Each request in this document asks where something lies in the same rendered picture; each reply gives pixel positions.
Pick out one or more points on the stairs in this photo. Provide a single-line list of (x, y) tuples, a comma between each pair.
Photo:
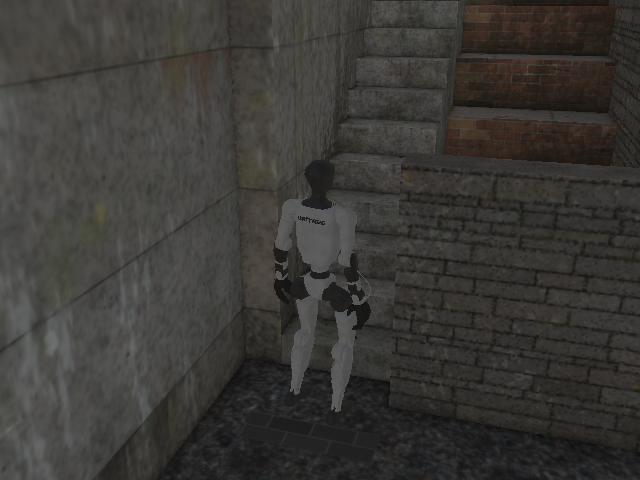
[(402, 95)]

